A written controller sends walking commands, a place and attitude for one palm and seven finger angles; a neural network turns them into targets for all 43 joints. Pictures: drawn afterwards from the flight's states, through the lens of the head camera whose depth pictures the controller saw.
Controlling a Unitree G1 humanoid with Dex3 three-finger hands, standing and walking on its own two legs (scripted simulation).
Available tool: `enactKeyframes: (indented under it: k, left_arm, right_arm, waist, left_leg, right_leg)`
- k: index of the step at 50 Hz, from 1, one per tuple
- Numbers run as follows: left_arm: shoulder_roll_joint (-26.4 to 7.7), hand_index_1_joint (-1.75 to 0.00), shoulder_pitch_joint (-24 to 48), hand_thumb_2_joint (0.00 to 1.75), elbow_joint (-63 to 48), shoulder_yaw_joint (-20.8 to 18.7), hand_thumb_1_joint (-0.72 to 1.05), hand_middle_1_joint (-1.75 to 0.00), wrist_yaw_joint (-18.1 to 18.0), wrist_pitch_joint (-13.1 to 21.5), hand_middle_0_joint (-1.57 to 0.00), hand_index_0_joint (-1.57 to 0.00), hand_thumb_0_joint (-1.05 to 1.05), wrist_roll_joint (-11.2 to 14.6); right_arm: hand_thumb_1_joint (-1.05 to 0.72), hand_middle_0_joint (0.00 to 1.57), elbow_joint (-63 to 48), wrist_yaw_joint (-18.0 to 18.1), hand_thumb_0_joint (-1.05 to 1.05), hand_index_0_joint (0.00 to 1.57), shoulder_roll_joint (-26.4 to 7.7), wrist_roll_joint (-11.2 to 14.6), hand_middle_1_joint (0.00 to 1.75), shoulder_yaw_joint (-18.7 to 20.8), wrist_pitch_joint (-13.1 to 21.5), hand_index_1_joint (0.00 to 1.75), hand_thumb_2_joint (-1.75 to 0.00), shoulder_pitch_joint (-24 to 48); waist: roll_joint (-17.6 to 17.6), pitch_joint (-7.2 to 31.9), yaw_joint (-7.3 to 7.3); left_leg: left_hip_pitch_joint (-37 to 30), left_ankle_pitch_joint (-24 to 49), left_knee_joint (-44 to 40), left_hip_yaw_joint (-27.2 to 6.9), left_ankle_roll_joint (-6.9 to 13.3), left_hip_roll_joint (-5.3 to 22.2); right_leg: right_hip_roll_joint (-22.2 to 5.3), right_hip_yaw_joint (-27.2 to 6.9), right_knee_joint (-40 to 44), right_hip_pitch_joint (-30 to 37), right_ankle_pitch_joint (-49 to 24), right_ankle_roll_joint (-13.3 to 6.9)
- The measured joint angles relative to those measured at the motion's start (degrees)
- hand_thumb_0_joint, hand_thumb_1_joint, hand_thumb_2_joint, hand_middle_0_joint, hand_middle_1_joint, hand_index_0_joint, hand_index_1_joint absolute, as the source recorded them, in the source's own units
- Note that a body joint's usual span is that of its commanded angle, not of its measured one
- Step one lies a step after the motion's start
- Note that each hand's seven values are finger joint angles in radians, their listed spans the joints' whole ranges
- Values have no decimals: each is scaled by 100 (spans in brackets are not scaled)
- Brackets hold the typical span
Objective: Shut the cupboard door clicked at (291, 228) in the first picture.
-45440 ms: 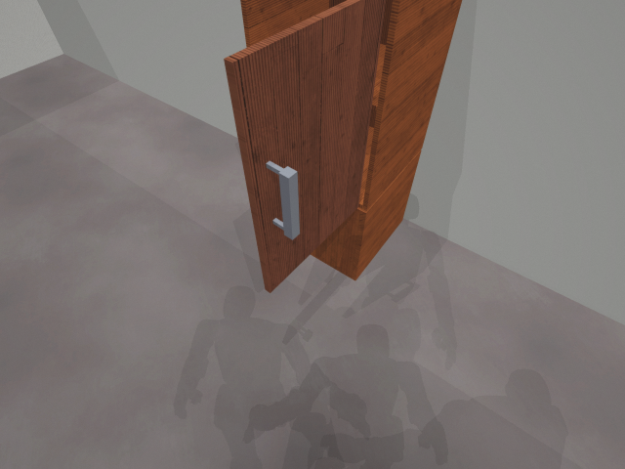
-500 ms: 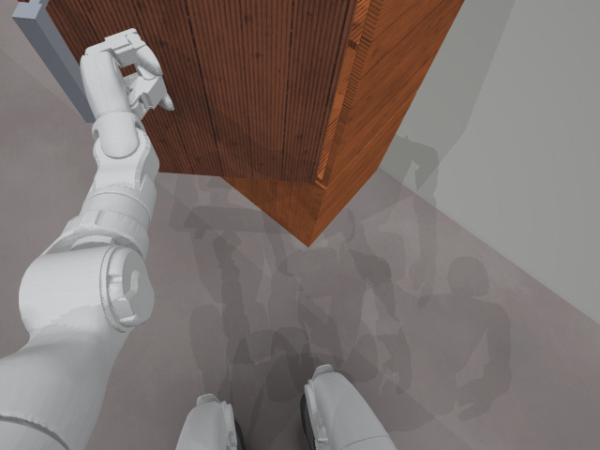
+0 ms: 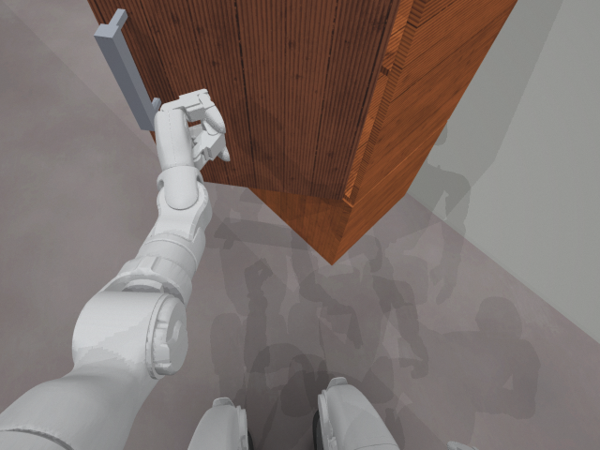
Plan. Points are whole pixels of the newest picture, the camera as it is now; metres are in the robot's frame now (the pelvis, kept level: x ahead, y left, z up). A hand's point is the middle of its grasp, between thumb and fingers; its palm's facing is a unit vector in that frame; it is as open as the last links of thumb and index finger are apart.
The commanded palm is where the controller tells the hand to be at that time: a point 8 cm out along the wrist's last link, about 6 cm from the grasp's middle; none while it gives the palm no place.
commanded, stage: draw the hand back to the body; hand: left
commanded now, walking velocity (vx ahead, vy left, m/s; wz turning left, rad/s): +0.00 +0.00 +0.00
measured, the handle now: (136, 75) +0.65 +0.17 +0.06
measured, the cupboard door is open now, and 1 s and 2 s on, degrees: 38 38 38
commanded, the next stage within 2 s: step back with the hand held close in 1.56 s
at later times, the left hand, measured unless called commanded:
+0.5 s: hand (119, 193) +0.38 +0.13 +0.15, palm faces +0.08 -1.00 -0.04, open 3.1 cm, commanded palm +0.34 +0.19 +0.15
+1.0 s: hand out of the picture +0.26 +0.24 +0.21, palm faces +0.33 -0.89 -0.33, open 4.7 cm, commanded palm +0.21 +0.29 +0.24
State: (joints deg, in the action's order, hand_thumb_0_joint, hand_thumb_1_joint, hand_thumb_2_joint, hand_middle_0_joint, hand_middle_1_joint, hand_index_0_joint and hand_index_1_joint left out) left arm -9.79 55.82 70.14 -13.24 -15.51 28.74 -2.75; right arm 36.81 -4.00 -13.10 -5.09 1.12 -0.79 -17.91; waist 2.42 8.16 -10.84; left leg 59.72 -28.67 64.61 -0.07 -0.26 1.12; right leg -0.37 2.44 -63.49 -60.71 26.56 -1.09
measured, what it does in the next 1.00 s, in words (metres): rises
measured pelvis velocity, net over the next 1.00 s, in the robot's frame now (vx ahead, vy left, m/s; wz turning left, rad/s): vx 0.03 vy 0.01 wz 0.01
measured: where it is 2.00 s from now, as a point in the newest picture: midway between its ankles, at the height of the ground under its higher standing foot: outside the picture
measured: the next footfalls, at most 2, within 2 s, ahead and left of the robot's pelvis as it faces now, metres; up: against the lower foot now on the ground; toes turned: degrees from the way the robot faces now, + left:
none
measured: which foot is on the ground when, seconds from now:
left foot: down 0.00-1.00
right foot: down 0.00-1.00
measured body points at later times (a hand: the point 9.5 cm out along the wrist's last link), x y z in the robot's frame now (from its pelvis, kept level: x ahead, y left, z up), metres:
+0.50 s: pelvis +0.01 +0.00 +0.06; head +0.04 -0.01 +0.51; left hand +0.37 +0.19 +0.15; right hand +0.13 -0.27 -0.04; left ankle +0.01 +0.12 -0.65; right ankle +0.03 -0.11 -0.65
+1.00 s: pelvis +0.03 +0.01 +0.09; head +0.02 -0.01 +0.54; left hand +0.24 +0.29 +0.23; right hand +0.23 -0.19 +0.01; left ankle +0.01 +0.12 -0.65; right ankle +0.03 -0.11 -0.65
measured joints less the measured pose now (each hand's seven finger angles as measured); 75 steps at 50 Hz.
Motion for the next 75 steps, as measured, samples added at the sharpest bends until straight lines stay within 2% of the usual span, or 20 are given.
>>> enactKeyframes:
  k: [5, 9, 14, 17, 23, 25, 31, 36, 42, 49, 62, 69, 75]
  left_arm:
    - [-10, -150, -463, 90, -598, -283, 90, -150, 162, 98, -130, -130, 2, 81]
    - [-35, -150, -1367, 90, -1430, -141, 90, -150, 409, -7, -129, -129, 2, 172]
    - [68, -150, -2523, 90, -2489, 112, 90, -150, 727, -531, -129, -129, 2, 692]
    - [129, -150, -3016, 90, -3050, 282, 90, -150, 866, -635, -130, -130, 2, 874]
    - [62, -149, -3681, 90, -3886, 654, 90, -149, 1208, -774, -129, -129, 2, 883]
    - [51, -148, -3960, 90, -4137, 703, 90, -147, 1342, -966, -127, -127, 2, 968]
    - [-284, -137, -5076, 90, -5243, 999, 90, -136, 1226, -1710, -117, -117, 2, 645]
    - [-483, -124, -5596, 90, -6028, 941, 89, -123, 1094, -2108, -106, -106, 2, 580]
    - [-579, -107, -6262, 90, -6988, 723, 89, -106, 1026, -2350, -90, -90, 2, 587]
    - [-677, -86, -7097, 90, -7901, 379, 89, -85, 1038, -2485, -71, -71, 2, 577]
    - [-1099, -47, -8342, 90, -9125, -813, 89, -47, 911, -2373, -36, -36, 2, 627]
    - [-821, -35, -8142, 90, -8886, -642, 89, -35, 854, -2397, -25, -25, 2, 577]
    - [-881, -32, -8224, 90, -9024, -514, 89, -31, 874, -2404, -22, -22, 2, 548]
  right_arm:
    - [-90, 20, -75, 10, 1, 20, 92, 23, 30, -37, -46, 30, -90, -210]
    - [-90, 20, -126, 33, 1, 20, 83, 145, 30, -19, -160, 30, -90, -439]
    - [-90, 20, -160, 191, 1, 20, 22, 385, 30, -31, -197, 30, -90, -580]
    - [-90, 20, -153, 313, 1, 20, -32, 469, 30, -25, -86, 30, -90, -525]
    - [-90, 20, -238, 448, 1, 20, -198, 576, 30, 33, 131, 30, -90, -95]
    - [-90, 20, -323, 487, 1, 20, -238, 633, 30, 34, 171, 30, -90, 67]
    - [-90, 19, -593, 764, 1, 20, -70, 753, 30, -44, -62, 30, -90, 523]
    - [-90, 20, -628, 906, 1, 20, 40, 754, 30, -215, -16, 30, -90, 725]
    - [-90, 20, -542, 906, 1, 20, 126, 691, 30, -387, 140, 30, -90, 780]
    - [-90, 20, -372, 870, 2, 20, 172, 603, 30, -452, 277, 30, -90, 716]
    - [-90, 20, -107, 848, 2, 20, 36, 562, 30, -230, 553, 30, -90, 566]
    - [-90, 20, -41, 911, 2, 20, -38, 556, 30, -178, 677, 30, -90, 640]
    - [-90, 20, -4, 942, 2, 20, 45, 528, 30, -205, 785, 30, -90, 602]
  waist:
    - [-5, 24, 95]
    - [57, -2, 299]
    - [60, -96, 549]
    - [-1, -119, 647]
    - [-68, -161, 780]
    - [-44, -176, 834]
    - [-49, -368, 947]
    - [-1, -573, 1128]
    - [86, -703, 1289]
    - [137, -802, 1369]
    - [224, -732, 1485]
    - [194, -873, 1515]
    - [76, -804, 1441]
  left_leg:
    - [-186, 44, -159, 123, -7, 42]
    - [-686, 103, -482, 205, -7, 75]
    - [-1584, 309, -1134, 195, -16, 81]
    - [-2029, 425, -1441, 122, -21, 73]
    - [-2621, 538, -1749, 48, -21, 47]
    - [-2823, 574, -1867, 74, -7, 34]
    - [-3764, 831, -2596, 164, 31, -51]
    - [-4373, 1026, -3093, 109, 48, -82]
    - [-4907, 1211, -3596, 73, 73, -125]
    - [-5265, 1320, -3946, 64, 92, -156]
    - [-5424, 1295, -4027, 52, 92, -147]
    - [-5365, 1368, -4046, 28, 99, -171]
    - [-5385, 1343, -4036, 56, 69, -124]
  right_leg:
    - [48, -120, 97, 103, -63, -8]
    - [91, -199, 384, 553, -137, -5]
    - [111, -185, 1039, 1464, -330, -6]
    - [107, -111, 1386, 1959, -436, -15]
    - [86, -36, 1751, 2613, -547, -11]
    - [76, -61, 1858, 2803, -583, 3]
    - [8, -150, 2431, 3662, -764, 51]
    - [-14, -92, 2963, 4315, -953, 67]
    - [-48, -53, 3487, 4879, -1133, 102]
    - [-72, -42, 3825, 5239, -1228, 130]
    - [-62, -27, 3955, 5424, -1226, 146]
    - [-87, -3, 3919, 5351, -1257, 142]
    - [-40, -30, 3914, 5357, -1247, 111]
